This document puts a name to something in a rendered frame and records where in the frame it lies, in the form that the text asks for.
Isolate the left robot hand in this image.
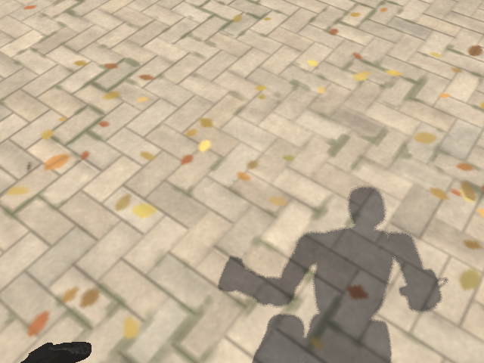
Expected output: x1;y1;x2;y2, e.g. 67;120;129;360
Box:
21;342;92;363

